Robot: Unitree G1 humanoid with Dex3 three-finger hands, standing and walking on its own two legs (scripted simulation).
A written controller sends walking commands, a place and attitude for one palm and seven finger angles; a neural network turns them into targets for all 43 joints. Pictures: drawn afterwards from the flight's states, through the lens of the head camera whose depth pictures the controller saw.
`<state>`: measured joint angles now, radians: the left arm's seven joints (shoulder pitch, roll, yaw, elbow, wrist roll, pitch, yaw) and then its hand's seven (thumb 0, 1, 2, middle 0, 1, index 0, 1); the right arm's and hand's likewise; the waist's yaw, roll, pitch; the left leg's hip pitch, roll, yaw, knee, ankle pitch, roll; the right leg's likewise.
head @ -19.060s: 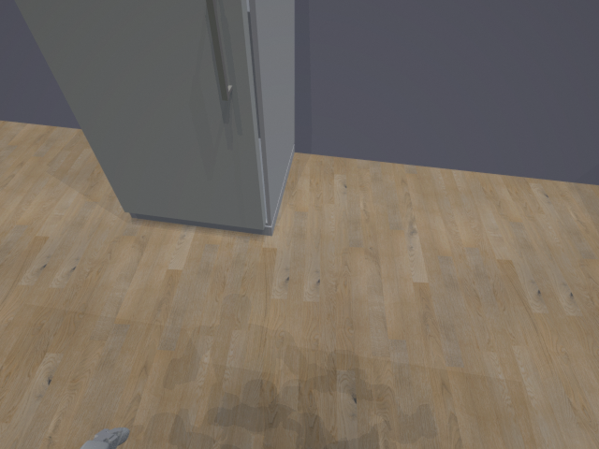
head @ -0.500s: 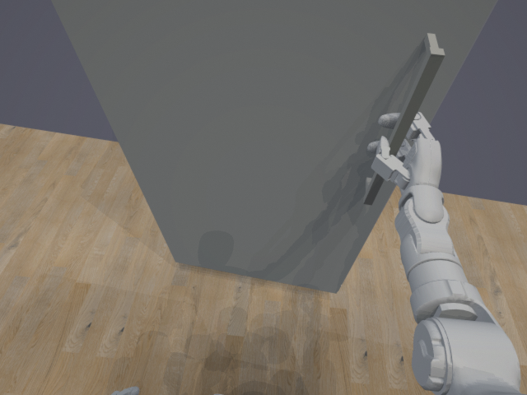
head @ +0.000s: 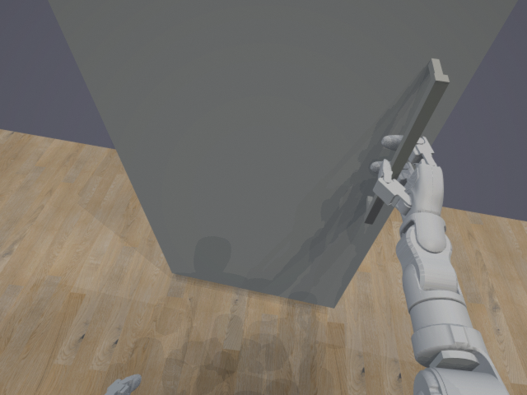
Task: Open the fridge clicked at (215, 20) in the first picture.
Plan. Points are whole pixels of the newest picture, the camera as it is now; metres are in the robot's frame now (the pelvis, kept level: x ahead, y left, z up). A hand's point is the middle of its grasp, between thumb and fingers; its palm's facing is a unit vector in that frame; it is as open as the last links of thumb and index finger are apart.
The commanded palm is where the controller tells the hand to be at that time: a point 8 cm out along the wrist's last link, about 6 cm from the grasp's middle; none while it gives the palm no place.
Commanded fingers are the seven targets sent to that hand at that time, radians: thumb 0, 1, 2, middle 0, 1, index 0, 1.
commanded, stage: pull the door a little, standing still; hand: right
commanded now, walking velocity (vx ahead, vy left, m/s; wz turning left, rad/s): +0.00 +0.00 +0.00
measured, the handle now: (395, 157) +0.48 -0.15 +0.11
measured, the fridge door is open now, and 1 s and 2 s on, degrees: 0 18 51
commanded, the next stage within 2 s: walk backward, drawing the door open in 0.48 s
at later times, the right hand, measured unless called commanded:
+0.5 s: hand (380, 198) +0.39 -0.12 +0.11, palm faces +0.05 +1.00 +0.02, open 6.0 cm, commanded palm +0.31 -0.16 +0.11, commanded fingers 0.00 -0.90 -0.90 0.45 1.40 0.45 1.40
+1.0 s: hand (350, 270) +0.27 -0.07 +0.10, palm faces +0.03 +0.97 -0.22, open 5.4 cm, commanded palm +0.24 -0.12 +0.11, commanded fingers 0.00 -0.90 -0.90 0.45 1.40 0.45 1.40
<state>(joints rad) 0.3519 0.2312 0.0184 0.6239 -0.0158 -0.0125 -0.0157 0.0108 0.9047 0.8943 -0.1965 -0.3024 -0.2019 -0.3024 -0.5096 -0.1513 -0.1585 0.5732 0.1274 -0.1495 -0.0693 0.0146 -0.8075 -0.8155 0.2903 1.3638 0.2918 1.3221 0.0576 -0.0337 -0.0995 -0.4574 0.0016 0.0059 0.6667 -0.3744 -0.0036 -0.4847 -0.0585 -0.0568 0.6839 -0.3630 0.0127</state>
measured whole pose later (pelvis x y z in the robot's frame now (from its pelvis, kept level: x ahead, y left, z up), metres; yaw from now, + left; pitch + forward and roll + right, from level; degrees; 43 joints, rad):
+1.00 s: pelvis +0.05 +0.04 +0.03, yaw -3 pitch +3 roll -3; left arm 0.18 0.18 -0.05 0.48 0.02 0.03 0.07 0.01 0.90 0.89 -0.20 -0.30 -0.20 -0.30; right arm 0.37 -0.15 0.12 -0.28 0.02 -0.05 -0.06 -0.02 -0.72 -0.83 0.44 1.39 0.40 1.40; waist 0.01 -0.08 0.01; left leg -0.19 0.03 0.12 0.47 -0.30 0.05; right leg -0.33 -0.01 0.00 0.69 -0.28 0.01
